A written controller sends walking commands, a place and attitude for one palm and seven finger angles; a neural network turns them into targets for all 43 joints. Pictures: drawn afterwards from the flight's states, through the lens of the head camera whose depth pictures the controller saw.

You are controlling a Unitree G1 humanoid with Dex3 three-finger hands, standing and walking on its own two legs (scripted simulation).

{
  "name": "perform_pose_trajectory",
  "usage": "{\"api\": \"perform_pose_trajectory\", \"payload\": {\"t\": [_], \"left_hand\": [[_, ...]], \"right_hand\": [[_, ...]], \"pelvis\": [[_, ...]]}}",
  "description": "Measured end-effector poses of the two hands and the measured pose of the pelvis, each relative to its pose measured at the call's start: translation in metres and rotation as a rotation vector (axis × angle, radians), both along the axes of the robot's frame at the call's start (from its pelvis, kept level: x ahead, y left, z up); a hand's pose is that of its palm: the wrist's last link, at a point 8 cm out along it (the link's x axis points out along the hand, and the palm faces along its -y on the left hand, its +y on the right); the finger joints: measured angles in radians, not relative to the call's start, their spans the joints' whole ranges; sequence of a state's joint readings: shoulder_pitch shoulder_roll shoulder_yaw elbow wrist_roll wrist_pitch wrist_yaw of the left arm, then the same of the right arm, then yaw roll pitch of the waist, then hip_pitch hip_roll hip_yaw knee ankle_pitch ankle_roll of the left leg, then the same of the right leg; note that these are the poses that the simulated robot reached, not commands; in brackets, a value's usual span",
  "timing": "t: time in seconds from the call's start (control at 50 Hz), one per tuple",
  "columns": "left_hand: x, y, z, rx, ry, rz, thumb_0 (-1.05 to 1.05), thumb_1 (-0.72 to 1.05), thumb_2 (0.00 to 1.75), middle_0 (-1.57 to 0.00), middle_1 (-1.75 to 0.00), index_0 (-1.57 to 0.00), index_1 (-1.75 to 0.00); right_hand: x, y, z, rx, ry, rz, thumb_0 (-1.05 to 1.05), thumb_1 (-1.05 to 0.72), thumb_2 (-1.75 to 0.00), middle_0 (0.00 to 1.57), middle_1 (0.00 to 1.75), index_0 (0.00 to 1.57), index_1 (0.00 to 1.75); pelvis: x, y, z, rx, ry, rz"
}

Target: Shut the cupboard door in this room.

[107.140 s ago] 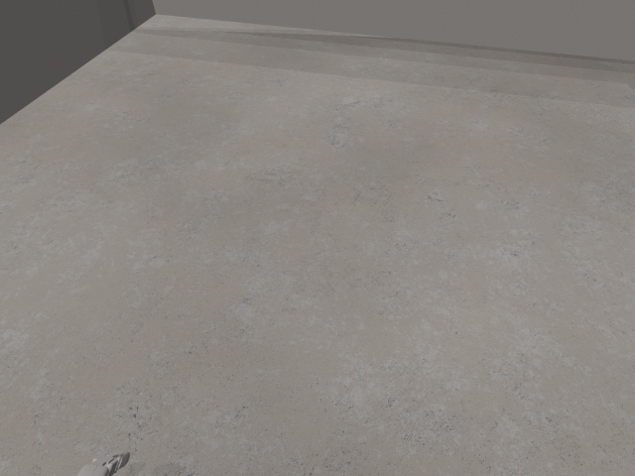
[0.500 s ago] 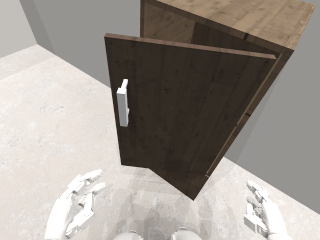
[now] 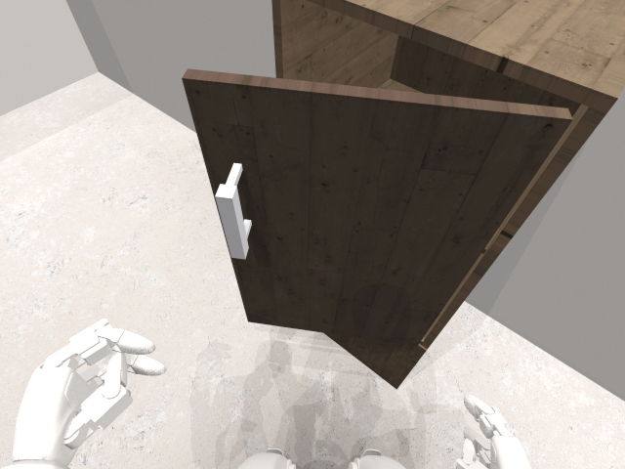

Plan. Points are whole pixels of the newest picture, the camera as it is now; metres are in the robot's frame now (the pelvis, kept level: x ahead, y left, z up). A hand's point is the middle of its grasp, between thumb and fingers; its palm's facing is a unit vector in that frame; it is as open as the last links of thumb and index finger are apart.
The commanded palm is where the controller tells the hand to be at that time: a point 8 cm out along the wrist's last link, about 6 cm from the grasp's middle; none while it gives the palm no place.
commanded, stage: raise the hand and make a fist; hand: left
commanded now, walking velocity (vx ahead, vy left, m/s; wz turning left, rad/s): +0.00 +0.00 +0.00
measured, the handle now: (237, 213) +0.41 +0.13 +0.09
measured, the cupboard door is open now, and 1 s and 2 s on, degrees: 31 31 31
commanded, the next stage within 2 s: bring the fist close to the handle in 1.02 s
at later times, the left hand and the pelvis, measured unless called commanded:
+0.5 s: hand (146, 375) +0.21 +0.19 +0.06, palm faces -0.08 -1.00 -0.03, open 3.1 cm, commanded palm +0.19 +0.26 +0.08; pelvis +0.00 +0.02 +0.01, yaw +0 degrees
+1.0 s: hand (107, 346) +0.22 +0.23 +0.10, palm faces +0.01 -1.00 -0.07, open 3.1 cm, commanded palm +0.20 +0.27 +0.09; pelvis +0.00 +0.03 +0.02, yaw +0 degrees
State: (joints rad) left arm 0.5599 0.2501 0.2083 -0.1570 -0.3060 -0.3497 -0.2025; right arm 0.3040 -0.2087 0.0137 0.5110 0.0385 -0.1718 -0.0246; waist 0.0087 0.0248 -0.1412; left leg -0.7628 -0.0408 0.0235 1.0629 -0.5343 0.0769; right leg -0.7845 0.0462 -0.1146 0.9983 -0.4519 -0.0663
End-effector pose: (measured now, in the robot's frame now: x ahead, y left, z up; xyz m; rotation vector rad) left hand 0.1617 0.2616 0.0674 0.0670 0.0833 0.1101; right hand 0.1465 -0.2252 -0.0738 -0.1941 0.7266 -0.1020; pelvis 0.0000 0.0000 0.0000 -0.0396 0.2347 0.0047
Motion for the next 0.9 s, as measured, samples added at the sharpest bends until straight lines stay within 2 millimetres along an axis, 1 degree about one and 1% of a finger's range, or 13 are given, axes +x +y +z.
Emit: {"api": "perform_pose_trajectory", "payload": {"t": [0.06, 0.14, 0.18, 0.22, 0.34, 0.42, 0.48, 0.52, 0.64, 0.68, 0.82, 0.86, 0.9], "left_hand": [[0.001, -0.004, 0.002, 0.011, -0.068, -0.048, 0.02, 0.91, 0.90, -0.90, -1.07, -0.90, -1.06], [0.012, -0.025, -0.019, -0.046, -0.014, -0.194, 0.02, 0.91, 0.90, -0.97, -1.15, -0.98, -1.15], [0.017, -0.030, -0.023, -0.055, 0.018, -0.236, 0.02, 0.91, 0.90, -1.01, -1.19, -1.01, -1.19], [0.021, -0.028, -0.015, -0.043, 0.010, -0.229, 0.02, 0.91, 0.90, -1.05, -1.23, -1.05, -1.22], [0.025, -0.002, 0.024, -0.004, -0.119, -0.080, 0.02, 0.90, 0.90, -1.16, -1.35, -1.16, -1.34], [0.027, -0.004, 0.014, -0.021, -0.059, -0.114, 0.02, 0.91, 0.90, -1.22, -1.42, -1.23, -1.41], [0.029, -0.011, 0.000, -0.038, 0.019, -0.176, 0.02, 0.91, 0.90, -1.25, -1.45, -1.26, -1.45], [0.030, -0.011, 0.001, -0.033, 0.027, -0.191, 0.02, 0.91, 0.90, -1.27, -1.47, -1.27, -1.46], [0.039, 0.011, 0.038, 0.014, -0.134, -0.114, 0.02, 0.90, 0.90, -1.29, -1.49, -1.29, -1.49], [0.042, 0.016, 0.042, 0.014, -0.148, -0.104, 0.02, 0.90, 0.90, -1.29, -1.49, -1.30, -1.49], [0.042, 0.005, 0.006, -0.050, 0.045, -0.184, 0.02, 0.91, 0.90, -1.30, -1.50, -1.30, -1.50], [0.040, 0.004, 0.007, -0.046, 0.036, -0.184, 0.02, 0.91, 0.90, -1.30, -1.50, -1.30, -1.50], [0.038, 0.007, 0.017, -0.028, -0.021, -0.164, 0.02, 0.91, 0.90, -1.30, -1.50, -1.30, -1.50]], "right_hand": [[0.001, -0.014, -0.004, -0.046, 0.005, 0.017, 0.01, -0.91, -0.90, 0.21, 0.30, 0.20, 0.30], [0.007, -0.024, 0.000, -0.081, -0.022, 0.001, 0.02, -0.91, -0.90, 0.21, 0.30, 0.20, 0.30], [0.012, -0.024, 0.007, -0.088, -0.048, -0.013, 0.02, -0.91, -0.90, 0.20, 0.30, 0.20, 0.30], [0.017, -0.020, 0.016, -0.084, -0.076, -0.022, 0.02, -0.91, -0.90, 0.20, 0.30, 0.20, 0.30], [0.032, 0.002, 0.033, -0.036, -0.138, 0.009, 0.01, -0.91, -0.90, 0.20, 0.30, 0.19, 0.30], [0.036, 0.016, 0.034, -0.016, -0.143, 0.056, 0.01, -0.91, -0.90, 0.20, 0.30, 0.20, 0.30], [0.035, 0.021, 0.035, -0.018, -0.134, 0.071, 0.01, -0.91, -0.90, 0.21, 0.30, 0.20, 0.30], [0.032, 0.022, 0.036, -0.024, -0.126, 0.071, 0.01, -0.91, -0.90, 0.21, 0.30, 0.20, 0.30], [0.022, 0.023, 0.036, -0.029, -0.103, 0.064, 0.01, -0.91, -0.90, 0.21, 0.30, 0.20, 0.30], [0.019, 0.023, 0.035, -0.027, -0.092, 0.062, 0.01, -0.91, -0.90, 0.21, 0.30, 0.20, 0.30], [0.008, 0.017, 0.037, -0.043, -0.075, 0.026, 0.01, -0.91, -0.90, 0.21, 0.30, 0.20, 0.30], [0.006, 0.016, 0.040, -0.055, -0.079, 0.022, 0.01, -0.91, -0.90, 0.21, 0.30, 0.20, 0.30], [0.006, 0.015, 0.042, -0.065, -0.082, 0.027, 0.01, -0.91, -0.90, 0.21, 0.30, 0.20, 0.30]], "pelvis": [[-0.001, 0.002, -0.004, -0.007, 0.011, 0.012], [-0.004, 0.005, -0.007, -0.008, 0.018, 0.007], [-0.004, 0.006, -0.006, -0.006, 0.012, 0.001], [-0.002, 0.006, -0.002, -0.005, 0.000, -0.003], [0.003, 0.010, 0.009, -0.008, -0.030, 0.003], [0.002, 0.014, 0.011, -0.013, -0.038, 0.012], [0.000, 0.017, 0.012, -0.015, -0.043, 0.012], [0.000, 0.018, 0.014, -0.015, -0.049, 0.010], [0.002, 0.021, 0.018, -0.017, -0.068, 0.012], [0.002, 0.023, 0.019, -0.019, -0.069, 0.015], [0.001, 0.028, 0.022, -0.015, -0.070, 0.005], [0.001, 0.028, 0.022, -0.014, -0.074, 0.001], [0.000, 0.028, 0.022, -0.014, -0.079, -0.001]]}}
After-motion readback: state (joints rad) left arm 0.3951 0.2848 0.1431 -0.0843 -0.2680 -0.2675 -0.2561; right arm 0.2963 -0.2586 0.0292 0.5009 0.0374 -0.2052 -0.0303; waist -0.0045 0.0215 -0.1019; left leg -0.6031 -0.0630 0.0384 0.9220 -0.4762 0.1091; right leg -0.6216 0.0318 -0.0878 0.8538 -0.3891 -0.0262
